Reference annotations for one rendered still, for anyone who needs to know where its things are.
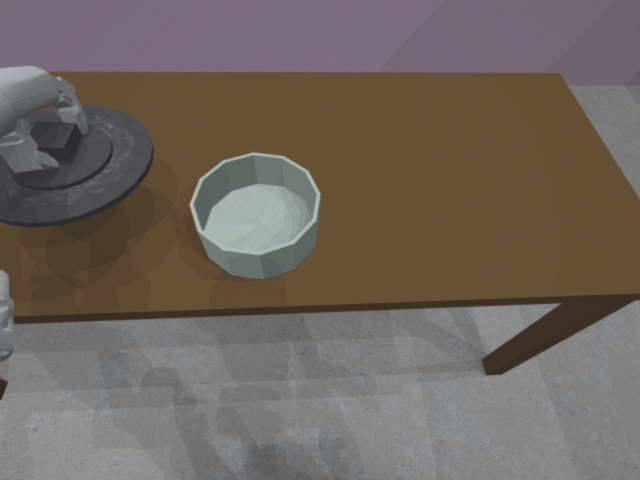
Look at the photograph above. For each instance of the lid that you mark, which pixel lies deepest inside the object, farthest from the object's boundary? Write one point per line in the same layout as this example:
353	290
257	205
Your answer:
109	163

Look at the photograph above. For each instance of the left robot hand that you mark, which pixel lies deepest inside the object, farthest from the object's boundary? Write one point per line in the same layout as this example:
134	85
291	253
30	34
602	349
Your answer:
30	89

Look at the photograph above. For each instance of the knob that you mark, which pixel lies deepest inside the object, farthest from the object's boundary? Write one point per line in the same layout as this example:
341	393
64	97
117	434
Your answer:
59	140

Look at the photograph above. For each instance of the pot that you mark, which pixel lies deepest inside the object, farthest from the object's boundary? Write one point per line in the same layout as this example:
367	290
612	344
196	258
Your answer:
257	215

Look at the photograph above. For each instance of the table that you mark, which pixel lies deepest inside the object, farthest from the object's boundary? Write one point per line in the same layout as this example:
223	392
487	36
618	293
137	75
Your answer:
438	190

